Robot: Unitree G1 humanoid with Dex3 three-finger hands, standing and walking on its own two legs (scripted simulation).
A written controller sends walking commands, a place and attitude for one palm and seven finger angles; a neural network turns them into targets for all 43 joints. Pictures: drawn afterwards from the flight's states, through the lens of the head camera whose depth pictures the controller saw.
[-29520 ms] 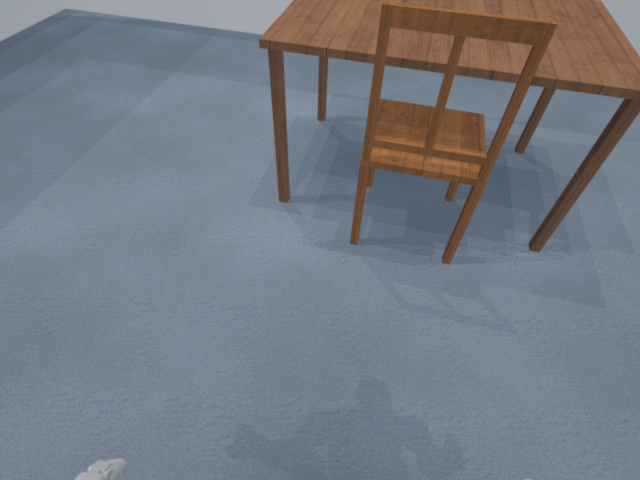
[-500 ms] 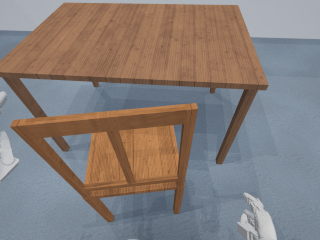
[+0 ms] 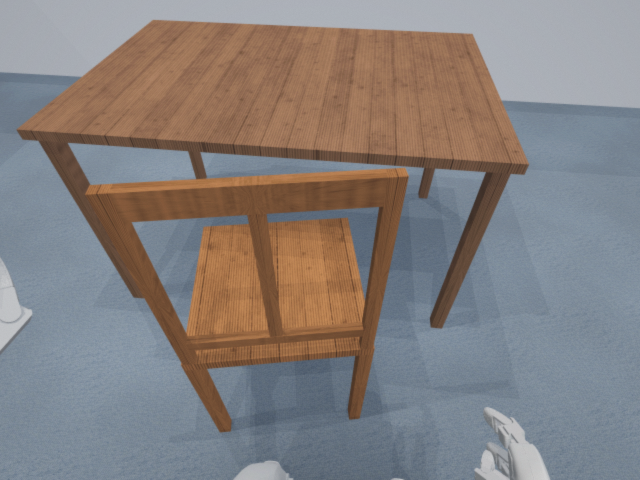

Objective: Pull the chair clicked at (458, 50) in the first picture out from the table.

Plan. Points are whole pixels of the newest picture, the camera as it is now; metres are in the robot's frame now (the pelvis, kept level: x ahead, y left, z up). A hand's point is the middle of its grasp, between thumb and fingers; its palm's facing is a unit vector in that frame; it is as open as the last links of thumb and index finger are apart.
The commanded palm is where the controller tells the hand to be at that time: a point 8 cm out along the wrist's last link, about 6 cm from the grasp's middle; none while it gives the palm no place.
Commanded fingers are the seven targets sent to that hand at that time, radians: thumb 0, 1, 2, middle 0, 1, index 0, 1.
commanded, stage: stop stepping back and stand still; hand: left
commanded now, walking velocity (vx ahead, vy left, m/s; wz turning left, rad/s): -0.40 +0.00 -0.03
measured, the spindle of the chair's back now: (268, 282) +0.43 +0.13 -0.05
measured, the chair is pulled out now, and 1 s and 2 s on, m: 0.22 0.22 0.22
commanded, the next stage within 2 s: let the arm hang, fingers relaxed in 0.76 s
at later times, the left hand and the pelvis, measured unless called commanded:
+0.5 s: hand out of the picture +0.13 +0.28 +0.18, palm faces +0.48 -0.77 -0.42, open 7.4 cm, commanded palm +0.07 +0.31 +0.20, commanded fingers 0.00 0.90 0.90 -0.20 -0.30 -0.20 -0.30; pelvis -0.06 +0.00 +0.02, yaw +1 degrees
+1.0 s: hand (99, 453) +0.15 +0.27 -0.01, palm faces +0.19 -0.89 -0.41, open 7.4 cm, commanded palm none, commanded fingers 0.00 0.90 0.90 -0.20 -0.30 -0.20 -0.30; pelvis -0.05 +0.02 +0.01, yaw +3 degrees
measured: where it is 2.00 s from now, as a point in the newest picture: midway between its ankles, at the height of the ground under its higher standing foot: outside the picture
